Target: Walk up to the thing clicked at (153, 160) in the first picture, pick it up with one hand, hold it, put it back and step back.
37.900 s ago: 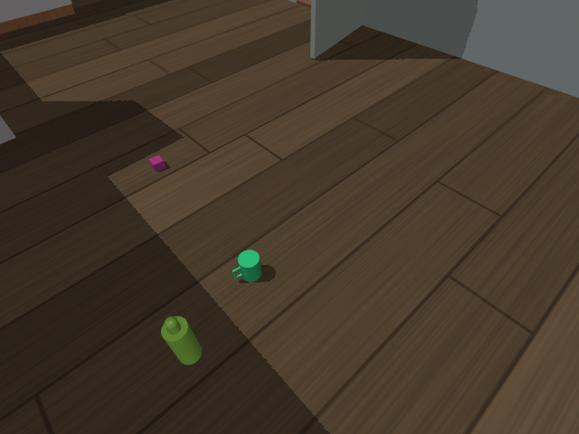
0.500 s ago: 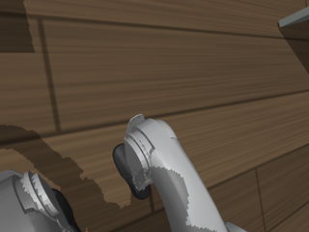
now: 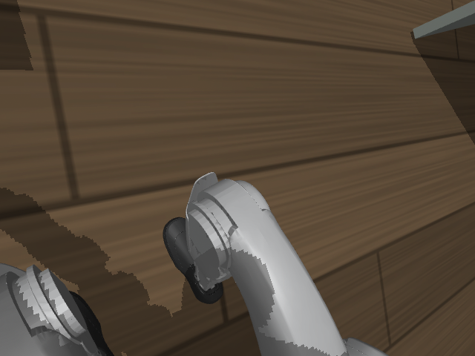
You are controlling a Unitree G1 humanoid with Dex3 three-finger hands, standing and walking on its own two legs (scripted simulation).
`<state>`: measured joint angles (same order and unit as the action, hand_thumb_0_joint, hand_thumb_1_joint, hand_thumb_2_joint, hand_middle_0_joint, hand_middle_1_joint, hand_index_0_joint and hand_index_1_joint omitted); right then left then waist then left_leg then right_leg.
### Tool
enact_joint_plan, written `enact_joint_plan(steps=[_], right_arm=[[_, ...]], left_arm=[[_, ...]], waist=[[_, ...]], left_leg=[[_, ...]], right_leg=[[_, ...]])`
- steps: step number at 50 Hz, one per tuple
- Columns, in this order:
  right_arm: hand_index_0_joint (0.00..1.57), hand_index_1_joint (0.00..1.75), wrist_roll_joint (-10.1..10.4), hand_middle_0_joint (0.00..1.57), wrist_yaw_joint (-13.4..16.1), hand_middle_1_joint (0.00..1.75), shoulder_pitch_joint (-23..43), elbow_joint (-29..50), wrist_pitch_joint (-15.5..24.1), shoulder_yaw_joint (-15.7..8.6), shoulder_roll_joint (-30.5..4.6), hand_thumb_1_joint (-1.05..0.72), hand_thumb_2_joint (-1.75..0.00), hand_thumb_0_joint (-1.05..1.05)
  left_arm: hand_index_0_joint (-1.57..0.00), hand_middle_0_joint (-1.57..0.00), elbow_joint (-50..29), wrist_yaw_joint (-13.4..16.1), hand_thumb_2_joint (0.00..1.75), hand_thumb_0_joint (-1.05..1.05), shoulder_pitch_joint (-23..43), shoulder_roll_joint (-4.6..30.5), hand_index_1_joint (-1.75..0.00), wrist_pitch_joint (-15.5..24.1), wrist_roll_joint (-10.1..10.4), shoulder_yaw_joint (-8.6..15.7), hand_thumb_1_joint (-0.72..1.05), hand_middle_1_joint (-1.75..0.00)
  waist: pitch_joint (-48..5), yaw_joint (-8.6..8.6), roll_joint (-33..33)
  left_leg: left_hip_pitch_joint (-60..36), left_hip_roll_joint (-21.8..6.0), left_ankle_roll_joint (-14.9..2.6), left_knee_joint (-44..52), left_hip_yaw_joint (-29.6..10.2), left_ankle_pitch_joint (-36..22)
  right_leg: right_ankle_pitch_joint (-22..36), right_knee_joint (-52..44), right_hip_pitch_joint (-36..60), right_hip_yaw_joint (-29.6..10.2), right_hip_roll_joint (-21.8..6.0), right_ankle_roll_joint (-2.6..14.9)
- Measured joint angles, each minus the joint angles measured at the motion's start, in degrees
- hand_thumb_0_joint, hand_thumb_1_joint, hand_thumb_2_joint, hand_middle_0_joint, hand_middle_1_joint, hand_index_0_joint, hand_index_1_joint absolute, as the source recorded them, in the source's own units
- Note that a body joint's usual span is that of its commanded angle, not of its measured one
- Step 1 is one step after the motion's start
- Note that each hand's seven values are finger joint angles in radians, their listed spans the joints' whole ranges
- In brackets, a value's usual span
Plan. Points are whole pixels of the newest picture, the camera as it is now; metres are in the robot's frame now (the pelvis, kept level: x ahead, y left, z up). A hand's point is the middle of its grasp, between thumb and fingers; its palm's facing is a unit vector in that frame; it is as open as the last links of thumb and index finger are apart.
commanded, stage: rest palm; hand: left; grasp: from above
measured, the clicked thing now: out of the picture +0.46 +0.36 -0.30
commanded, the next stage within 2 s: close in 0.24 s
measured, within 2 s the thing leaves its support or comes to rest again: neither
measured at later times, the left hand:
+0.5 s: hand out of the picture +0.45 +0.33 -0.27, palm faces +0.03 -0.47 -0.88, open 11.4 cm
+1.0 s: hand out of the picture +0.45 +0.33 -0.26, palm faces +0.01 -0.47 -0.88, open 9.7 cm
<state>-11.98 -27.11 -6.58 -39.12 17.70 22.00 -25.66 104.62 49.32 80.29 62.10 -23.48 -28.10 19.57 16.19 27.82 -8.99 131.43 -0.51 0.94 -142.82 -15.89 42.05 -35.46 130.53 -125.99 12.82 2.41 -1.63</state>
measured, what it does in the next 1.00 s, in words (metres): stands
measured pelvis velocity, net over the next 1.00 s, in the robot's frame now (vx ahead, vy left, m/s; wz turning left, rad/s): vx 0.00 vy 0.00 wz -0.01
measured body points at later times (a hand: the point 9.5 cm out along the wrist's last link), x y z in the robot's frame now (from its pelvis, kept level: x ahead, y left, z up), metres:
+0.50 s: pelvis +0.00 +0.00 +0.00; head +0.32 +0.12 +0.29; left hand +0.45 +0.35 -0.22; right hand -0.01 -0.24 -0.03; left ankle +0.06 +0.13 -0.29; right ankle +0.13 -0.11 -0.29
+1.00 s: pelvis +0.00 +0.00 +0.00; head +0.32 +0.12 +0.30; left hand +0.45 +0.35 -0.21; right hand -0.01 -0.24 -0.03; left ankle +0.06 +0.13 -0.29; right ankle +0.13 -0.11 -0.29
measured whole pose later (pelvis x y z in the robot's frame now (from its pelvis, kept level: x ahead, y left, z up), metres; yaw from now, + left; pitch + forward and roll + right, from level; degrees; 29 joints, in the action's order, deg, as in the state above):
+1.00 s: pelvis +0.00 +0.00 +0.00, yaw -1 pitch +29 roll -16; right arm -11.2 -26.0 -7.0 -37.8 17.3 23.2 -25.2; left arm 103.3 47.7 79.0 63.3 -23.6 -28.5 17.8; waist 15.9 27.9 -9.3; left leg 131.2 -0.7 0.9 -143.0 -16.6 42.6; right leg -35.6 130.1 -125.6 13.4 2.6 -1.7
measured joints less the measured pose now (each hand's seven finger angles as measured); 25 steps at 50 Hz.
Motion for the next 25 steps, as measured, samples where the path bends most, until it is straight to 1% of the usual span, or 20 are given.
enact_joint_plan(steps=[6,11,19,25], right_arm=[[0.2,0.3,0.3,0.19,0.4,0.3,0.1,0.3,-0.1,0.2,0.1,-0.93,-0.91,0.0],[0.2,0.3,0.5,0.19,0.5,0.3,0.1,0.6,-0.3,0.4,0.6,-0.92,-0.91,0.0],[0.2,0.3,0.4,0.19,0.3,0.3,0.1,1.1,-0.1,1.2,0.7,-0.92,-0.91,0.0],[0.2,0.3,0.5,0.19,0.4,0.3,0.3,1.3,-0.1,1.4,0.2,-0.92,-0.91,0.0]], left_arm=[[-0.32,-0.34,-0.1,-1.0,0.8,0.0,-0.6,0.1,-0.77,0.0,-0.5,-0.6,-0.24,-0.73],[-0.31,-0.34,-0.2,-1.1,0.79,0.0,-1.3,0.0,-0.77,0.3,-1.1,-0.7,-0.24,-0.74],[-0.32,-0.36,-0.5,-0.5,0.79,0.0,-1.8,0.4,-0.77,0.6,-0.1,-0.4,-0.22,-0.73],[-0.41,-0.43,-0.6,-0.3,0.78,0.0,-1.3,1.2,-0.73,0.4,0.5,-0.4,-0.11,-0.68]], waist=[[0.0,0.05,0.0],[0.1,-0.05,-0.1],[0.4,0.07,-0.4],[0.3,0.17,-0.4]], left_leg=[[0.4,0.0,-0.31,-0.3,-0.1,-0.2],[0.2,-0.1,-0.36,-0.4,-0.2,-0.1],[-0.2,-0.1,-0.14,-0.5,-0.5,0.2],[0.1,-0.1,-0.1,-0.6,-0.6,0.2]], right_leg=[[0.2,0.0,-0.1,0.1,0.1,-0.31],[0.3,-0.1,0.1,0.1,0.2,-0.35],[0.0,-0.1,0.4,0.4,0.2,-0.21],[0.1,0.0,0.1,0.5,0.2,-0.2]])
